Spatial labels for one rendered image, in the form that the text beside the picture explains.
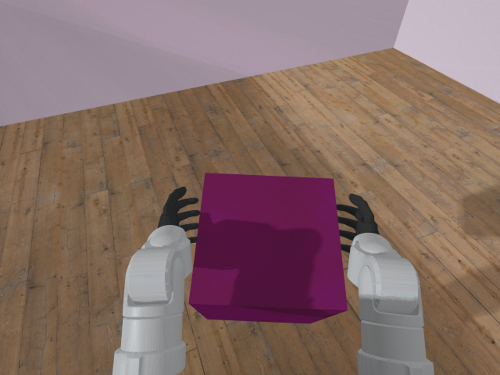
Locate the left robot forearm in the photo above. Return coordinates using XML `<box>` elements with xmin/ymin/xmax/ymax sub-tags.
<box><xmin>112</xmin><ymin>225</ymin><xmax>193</xmax><ymax>375</ymax></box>

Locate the carton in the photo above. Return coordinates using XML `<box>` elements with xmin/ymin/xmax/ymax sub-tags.
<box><xmin>188</xmin><ymin>173</ymin><xmax>348</xmax><ymax>323</ymax></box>

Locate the right robot forearm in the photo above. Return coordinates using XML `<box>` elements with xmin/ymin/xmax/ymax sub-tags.
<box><xmin>347</xmin><ymin>233</ymin><xmax>434</xmax><ymax>375</ymax></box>

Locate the left robot hand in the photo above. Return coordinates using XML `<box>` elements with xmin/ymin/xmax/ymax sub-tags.
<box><xmin>158</xmin><ymin>187</ymin><xmax>200</xmax><ymax>243</ymax></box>

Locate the right robot hand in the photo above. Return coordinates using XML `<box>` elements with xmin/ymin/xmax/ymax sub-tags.
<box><xmin>337</xmin><ymin>194</ymin><xmax>380</xmax><ymax>253</ymax></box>

